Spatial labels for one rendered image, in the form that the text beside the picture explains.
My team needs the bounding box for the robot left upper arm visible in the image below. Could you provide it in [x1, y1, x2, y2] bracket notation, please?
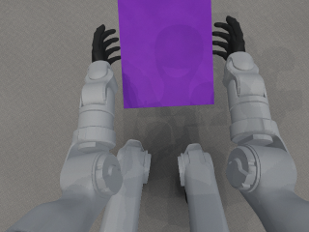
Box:
[5, 151, 124, 232]

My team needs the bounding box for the robot right upper arm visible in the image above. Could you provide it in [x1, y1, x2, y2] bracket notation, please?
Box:
[225, 144, 309, 232]

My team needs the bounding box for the carton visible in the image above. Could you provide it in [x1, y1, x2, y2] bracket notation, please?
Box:
[117, 0, 214, 109]

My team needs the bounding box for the right robot forearm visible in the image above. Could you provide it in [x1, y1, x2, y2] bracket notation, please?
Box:
[222, 51, 297, 173]

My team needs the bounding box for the left robot thigh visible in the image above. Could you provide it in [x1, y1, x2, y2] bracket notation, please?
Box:
[98, 145, 152, 232]

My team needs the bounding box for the robot right hand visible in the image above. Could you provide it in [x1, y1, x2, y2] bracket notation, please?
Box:
[211, 15, 246, 61]

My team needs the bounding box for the robot left shin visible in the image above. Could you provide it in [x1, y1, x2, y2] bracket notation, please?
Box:
[116, 139, 145, 160]

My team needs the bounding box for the robot left hand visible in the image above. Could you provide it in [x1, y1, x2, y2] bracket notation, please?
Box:
[92, 24, 121, 65]

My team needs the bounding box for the left robot forearm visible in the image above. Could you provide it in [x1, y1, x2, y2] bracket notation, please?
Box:
[60, 60, 119, 186]

